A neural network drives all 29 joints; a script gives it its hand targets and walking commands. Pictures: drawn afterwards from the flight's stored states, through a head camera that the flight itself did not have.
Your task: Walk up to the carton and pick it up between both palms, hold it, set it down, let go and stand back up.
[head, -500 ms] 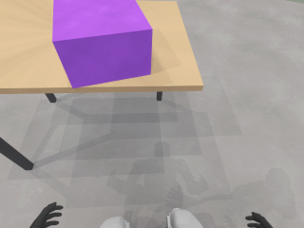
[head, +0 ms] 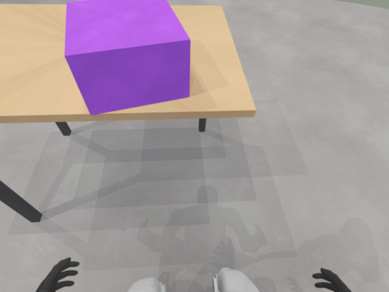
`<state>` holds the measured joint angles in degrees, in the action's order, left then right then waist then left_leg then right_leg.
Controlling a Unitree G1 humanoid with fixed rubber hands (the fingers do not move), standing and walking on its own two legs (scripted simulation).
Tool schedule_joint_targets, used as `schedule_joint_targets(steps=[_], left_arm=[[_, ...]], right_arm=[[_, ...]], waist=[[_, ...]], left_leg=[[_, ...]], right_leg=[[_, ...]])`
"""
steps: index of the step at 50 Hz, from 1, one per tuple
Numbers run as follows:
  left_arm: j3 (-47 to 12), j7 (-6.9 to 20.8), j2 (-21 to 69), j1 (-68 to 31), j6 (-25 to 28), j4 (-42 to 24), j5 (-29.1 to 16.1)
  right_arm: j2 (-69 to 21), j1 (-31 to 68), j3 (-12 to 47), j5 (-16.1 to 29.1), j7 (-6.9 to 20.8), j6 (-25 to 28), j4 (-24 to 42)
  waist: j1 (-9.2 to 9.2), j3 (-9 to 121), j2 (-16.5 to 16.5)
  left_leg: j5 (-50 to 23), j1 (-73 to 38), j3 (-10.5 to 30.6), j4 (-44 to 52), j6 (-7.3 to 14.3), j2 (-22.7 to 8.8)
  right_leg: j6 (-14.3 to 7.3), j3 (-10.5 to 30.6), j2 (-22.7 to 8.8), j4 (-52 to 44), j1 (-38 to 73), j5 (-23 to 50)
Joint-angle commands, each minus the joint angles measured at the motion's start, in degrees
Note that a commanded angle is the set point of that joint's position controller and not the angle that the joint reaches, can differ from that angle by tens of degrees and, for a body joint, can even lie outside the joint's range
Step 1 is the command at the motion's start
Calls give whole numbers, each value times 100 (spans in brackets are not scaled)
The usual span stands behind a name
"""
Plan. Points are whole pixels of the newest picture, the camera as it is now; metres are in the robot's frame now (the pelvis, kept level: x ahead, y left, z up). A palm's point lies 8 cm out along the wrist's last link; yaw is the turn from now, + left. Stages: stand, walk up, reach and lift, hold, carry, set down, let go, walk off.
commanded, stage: walk up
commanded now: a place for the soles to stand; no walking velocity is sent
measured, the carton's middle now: (129, 50) +0.67 +0.17 +0.13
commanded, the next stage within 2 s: none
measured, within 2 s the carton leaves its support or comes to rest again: neither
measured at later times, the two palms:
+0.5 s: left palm out of the picture +0.10 +0.48 -0.07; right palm (264, 289) +0.13 -0.14 -0.06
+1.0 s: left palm out of the picture +0.10 +0.56 -0.09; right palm (216, 249) +0.20 -0.05 -0.06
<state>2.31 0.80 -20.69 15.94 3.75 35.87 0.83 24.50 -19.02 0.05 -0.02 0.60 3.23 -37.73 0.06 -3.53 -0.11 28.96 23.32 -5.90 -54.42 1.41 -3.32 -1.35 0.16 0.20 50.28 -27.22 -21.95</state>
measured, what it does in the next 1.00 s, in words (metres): steps to the left: left foot, then right foot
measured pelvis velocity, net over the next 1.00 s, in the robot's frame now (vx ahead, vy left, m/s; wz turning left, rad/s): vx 0.09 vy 0.25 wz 0.08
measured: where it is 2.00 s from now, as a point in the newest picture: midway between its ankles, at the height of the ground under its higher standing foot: (154, 284)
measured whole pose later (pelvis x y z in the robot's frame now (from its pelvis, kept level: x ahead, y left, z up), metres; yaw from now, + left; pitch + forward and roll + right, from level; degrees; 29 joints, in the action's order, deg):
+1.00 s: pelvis +0.09 +0.25 +0.01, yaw +4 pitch -4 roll -1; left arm 5.6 -2.5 -22.3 24.8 -1.0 38.6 1.5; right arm 23.5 -20.0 0.0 0.0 2.6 1.6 -37.6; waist 0.6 -3.1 1.4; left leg 32.1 22.3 -2.9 -60.6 0.2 -3.0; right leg -3.1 1.7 -2.2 44.2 -25.9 -17.0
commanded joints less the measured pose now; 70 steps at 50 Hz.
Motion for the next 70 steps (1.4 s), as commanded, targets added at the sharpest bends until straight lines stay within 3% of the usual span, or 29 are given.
schedule_joint_targets(steps=[1, 11, 14, 15, 16, 17, 18, 22, 28, 33, 36, 37, 39, 40, 41, 42, 43, 45, 47, 48, 50, 51, 53, 55, 57, 63, 66, 69, 70], left_arm=[[980, -437, -2688, 1356, 331, 429, 3], [1073, -391, -2612, 463, 272, -68, 99], [802, -344, -1919, -292, 139, -219, 174], [575, -332, -1021, 64, 139, -246, 124], [582, -399, -1294, 441, 50, -192, -45], [599, -422, -1737, 558, 47, 76, 16], [683, -389, -1959, 690, -3, 374, -29], [720, -170, -1636, 1153, -121, 658, -131], [591, -150, -1491, 694, -49, 379, -49], [534, -249, -1553, 1317, -161, 680, -81], [457, -280, -1446, 1280, -182, 551, -105], [457, -303, -1467, 1399, -176, 564, -47], [459, -378, -1530, 2264, -164, 686, -19], [629, -463, -1668, 3643, -163, 909, -40], [872, -512, -1808, 4198, -144, 941, -106], [888, -595, -1848, 2905, -174, 632, -46], [724, -524, -1606, 895, -232, -83, 5], [705, -582, -2149, -943, -71, -541, 128], [597, -419, -2066, -1663, -109, -648, 236], [680, -280, -2002, -1470, -191, -649, 398], [517, -119, -1291, -345, -355, -446, 463], [513, -54, -977, -42, -379, -480, 418], [664, 38, -1614, -38, -473, -417, 499], [846, 128, -1963, 117, -496, 171, 324], [842, 170, -1593, 77, -527, 209, 298], [744, 217, -1244, -1076, -503, -301, 170], [655, 287, -1175, -1459, -475, -508, 163], [728, 315, -1266, -797, -358, -163, 85], [878, 247, -1458, 366, -281, 222, 33]], right_arm=[[1451, 896, -778, -431, 187, -121, 758], [1524, 307, -976, -228, 434, -173, 547], [1613, -1823, -1177, -236, 302, -2, -188], [1985, -2292, -1270, -308, 188, 64, -267], [2257, -1553, -1231, -261, 112, 83, 110], [2379, -629, -1220, -123, 95, 58, 239], [2234, -144, -1196, -128, 39, 54, 310], [1432, -291, -947, -181, -94, 225, 51], [1322, -834, -834, -142, -100, 278, 110], [1198, -360, -906, -121, -90, 149, 286], [1015, -223, -899, -250, -105, 29, 316], [1013, -261, -935, -186, -105, -18, 336], [1365, 473, -1035, -146, -141, -137, 476], [1292, 1474, -1084, -143, -139, -188, 788], [1125, 1927, -930, -67, -190, -172, 912], [409, 600, -666, 31, -181, -98, 598], [909, -385, -705, -54, -199, -165, 173], [1459, -612, -918, 73, 32, -268, 78], [1411, -1916, -986, 186, 234, -241, -459], [1459, -2517, -1016, 179, 162, -130, -743], [1621, -2415, -1051, -75, -118, 144, -808], [1755, -2197, -1020, -256, -286, 225, -644], [2768, -368, -1110, -127, -569, 318, -202], [2236, 278, -962, -203, -585, 415, -123], [2017, -460, -929, -130, -576, 469, -373], [1906, -1436, -912, -180, -649, 459, -477], [2185, -1470, -961, -144, -665, 416, -451], [2162, -673, -883, -148, -645, 406, -230], [1929, -187, -750, -151, -598, 405, -115]], waist=[[566, 226, 26], [34, -135, 1519], [-1142, 551, 236], [-1311, 628, -1626], [-984, 405, -1314], [-503, 61, -502], [-220, -290, 137], [-52, -384, -139], [-372, 282, -444], [-152, 74, -1591], [-247, 508, -1388], [-270, 443, -1243], [358, 401, -1533], [1371, 780, -1264], [2123, 1027, -121], [1188, 1366, 2244], [-111, 825, 610], [-665, -932, 1142], [-1337, -714, 1637], [-1386, -367, 1572], [-952, -147, -281], [-648, -66, -797], [25, -272, -563], [338, -1222, 419], [122, -1004, -449], [-469, -188, -927], [-573, -91, -1609], [70, 401, -1726], [810, 965, -1126]], left_leg=[[478, 3365, 1130, -1443, 82, -323], [315, 1584, 1103, -104, -82, -394], [-186, -2588, 870, 1411, -124, 216], [1183, -2692, 2200, 2972, -115, -571], [3205, -1893, 5276, 4705, 88, -2104], [4106, -1052, 5867, 5387, 31, -2257], [3748, -579, 5195, 5134, -354, -2176], [337, -866, 2601, 4187, -766, -1148], [-1268, -2726, 2401, 3554, -165, -1231], [-4175, -2446, 930, 3926, -1916, -409], [-4784, -3201, 668, 3461, -1193, -323], [-5635, -3146, 471, 3433, -1648, -223], [-7355, -2562, 41, 3109, -2677, -80], [-8736, -1710, -605, 1088, -2960, 453], [-6935, 77, -726, -1680, -2282, 917], [614, 2048, 422, -3163, -1095, 991], [431, 932, 1438, -2998, -356, 39], [1400, -374, 2856, -3491, 201, -470], [1068, -2027, 1678, -1312, 119, -299], [1220, -2485, 1463, 919, 54, -482], [-500, -2488, 1348, 2894, -459, -292], [530, -2283, 2645, 2879, -151, -1076], [3870, -434, 5920, 5049, 1463, -3461], [2126, -298, 4630, 4258, 1178, -2842], [252, -758, 2949, 3398, 760, -2093], [-4546, -2847, 2028, 1947, 1051, -1790], [-4391, -2856, 1854, 1823, 1172, -1879], [-5030, -1485, 1011, 1197, 944, -1610], [-4637, -606, 488, -354, 618, -1121]], right_leg=[[-1682, 4158, -2338, -2873, 2789, -2464], [-1363, 2822, -1823, -2461, 540, -2406], [-669, 805, -749, 278, -2283, -1960], [-300, -456, 192, 2560, -2932, -1634], [-98, 251, 484, 3342, -3405, -1108], [-156, 677, 219, 3753, -2915, -709], [-126, 655, -67, 3797, -2581, -186], [180, 720, -275, 2358, -1631, 966], [150, 1016, -94, 1520, -1973, 707], [205, 440, 204, 1079, -1177, 819], [231, 147, 128, 351, -1097, 394], [208, -177, 320, -206, -711, 201], [100, -604, 337, -1828, 593, -43], [-398, -981, -38, -3263, 2208, 481], [-1085, -374, -348, -3386, 3947, 2165], [-1655, 2320, -1658, -2374, 4509, 1580], [-1506, 2914, -1923, -3055, 1167, -1888], [-1776, 4188, -3107, -3740, -3054, -2867], [-1061, 1819, -1590, -3466, -3992, -2386], [-755, 1178, -951, -2129, -3442, -2200], [-514, 658, 385, 835, -2425, -1680], [-407, 982, 552, 1939, -2756, -1185], [26, 1325, -186, 2980, -2883, -910], [150, 1316, -184, 3136, -2782, -76], [148, 994, -238, 2561, -2413, 39], [57, 368, -190, 1478, -2697, -851], [-35, -113, -362, 826, -2645, -1323], [-261, -544, -221, -531, -306, -582], [-336, -359, 61, -1494, 1569, 115]])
